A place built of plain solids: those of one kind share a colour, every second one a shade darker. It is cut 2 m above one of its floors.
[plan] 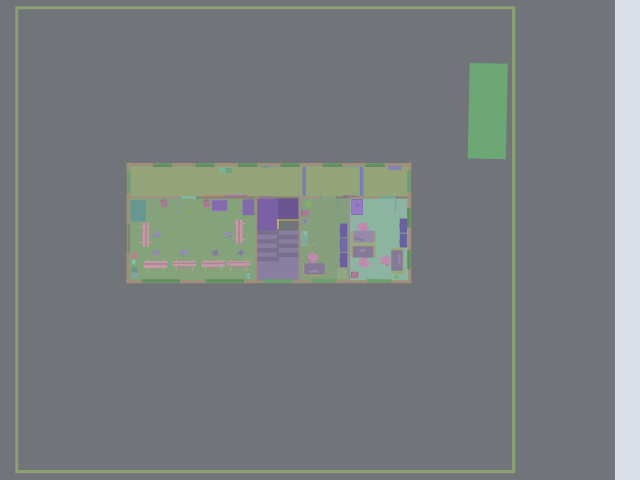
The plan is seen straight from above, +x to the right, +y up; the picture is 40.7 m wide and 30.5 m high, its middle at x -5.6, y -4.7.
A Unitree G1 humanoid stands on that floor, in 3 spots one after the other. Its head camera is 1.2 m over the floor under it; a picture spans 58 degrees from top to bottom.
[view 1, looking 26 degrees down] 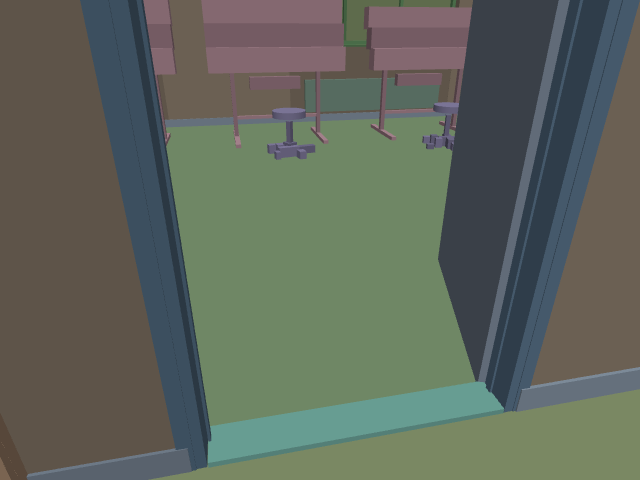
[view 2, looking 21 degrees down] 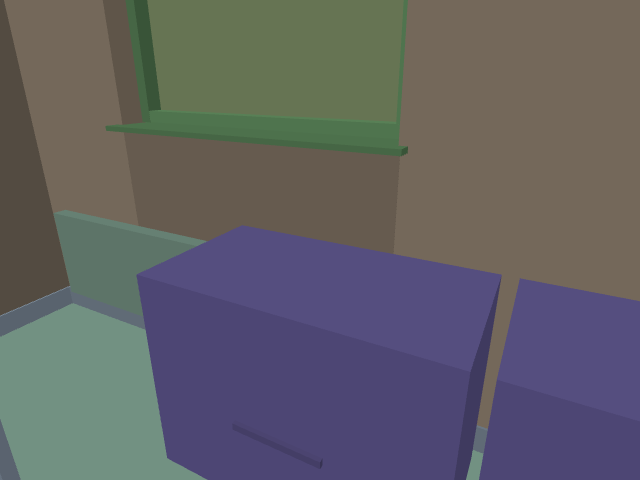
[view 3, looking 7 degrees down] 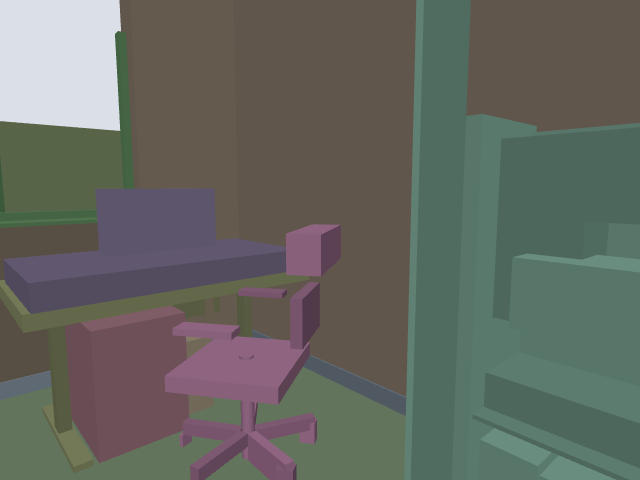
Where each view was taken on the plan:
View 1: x -13.60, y -1.00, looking -102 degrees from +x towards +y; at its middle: raised_floor_drawing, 2.74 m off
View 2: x -1.25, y -4.30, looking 28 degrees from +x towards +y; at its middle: wall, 1.52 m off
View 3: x -5.05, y -4.30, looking -132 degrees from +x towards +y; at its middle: task_chair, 1.55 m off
